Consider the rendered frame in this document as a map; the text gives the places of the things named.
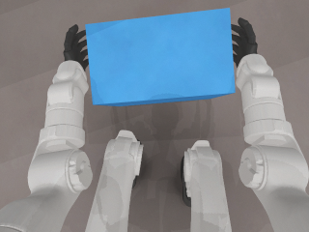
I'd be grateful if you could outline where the robot left shin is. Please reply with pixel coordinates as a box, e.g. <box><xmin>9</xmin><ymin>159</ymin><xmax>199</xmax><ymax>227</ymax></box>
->
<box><xmin>103</xmin><ymin>130</ymin><xmax>138</xmax><ymax>178</ymax></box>

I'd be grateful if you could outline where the right robot forearm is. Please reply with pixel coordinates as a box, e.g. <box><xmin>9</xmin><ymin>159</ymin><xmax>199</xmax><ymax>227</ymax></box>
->
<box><xmin>236</xmin><ymin>53</ymin><xmax>309</xmax><ymax>187</ymax></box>

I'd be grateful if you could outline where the right robot hand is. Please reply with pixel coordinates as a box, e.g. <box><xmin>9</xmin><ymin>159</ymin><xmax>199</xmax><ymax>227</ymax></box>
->
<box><xmin>231</xmin><ymin>17</ymin><xmax>258</xmax><ymax>67</ymax></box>

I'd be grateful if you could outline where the robot right upper arm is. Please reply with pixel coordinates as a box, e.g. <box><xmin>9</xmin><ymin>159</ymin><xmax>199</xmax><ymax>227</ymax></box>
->
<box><xmin>239</xmin><ymin>144</ymin><xmax>309</xmax><ymax>232</ymax></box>

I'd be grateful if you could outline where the carton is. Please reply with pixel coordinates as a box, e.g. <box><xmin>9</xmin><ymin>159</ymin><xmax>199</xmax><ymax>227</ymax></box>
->
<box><xmin>85</xmin><ymin>8</ymin><xmax>236</xmax><ymax>106</ymax></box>

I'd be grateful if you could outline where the left robot hand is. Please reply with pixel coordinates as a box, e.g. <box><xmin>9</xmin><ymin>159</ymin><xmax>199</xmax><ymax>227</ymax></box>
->
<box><xmin>63</xmin><ymin>24</ymin><xmax>89</xmax><ymax>72</ymax></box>

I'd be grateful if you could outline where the robot left thigh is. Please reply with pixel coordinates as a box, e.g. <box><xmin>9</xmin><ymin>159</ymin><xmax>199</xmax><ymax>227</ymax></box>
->
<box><xmin>85</xmin><ymin>136</ymin><xmax>144</xmax><ymax>232</ymax></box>

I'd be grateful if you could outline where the robot left upper arm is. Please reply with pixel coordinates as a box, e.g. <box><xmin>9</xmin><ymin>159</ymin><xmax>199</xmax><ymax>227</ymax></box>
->
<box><xmin>0</xmin><ymin>148</ymin><xmax>93</xmax><ymax>232</ymax></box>

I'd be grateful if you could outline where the left robot forearm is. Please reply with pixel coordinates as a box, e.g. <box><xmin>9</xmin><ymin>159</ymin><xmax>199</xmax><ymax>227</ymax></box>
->
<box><xmin>27</xmin><ymin>60</ymin><xmax>89</xmax><ymax>188</ymax></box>

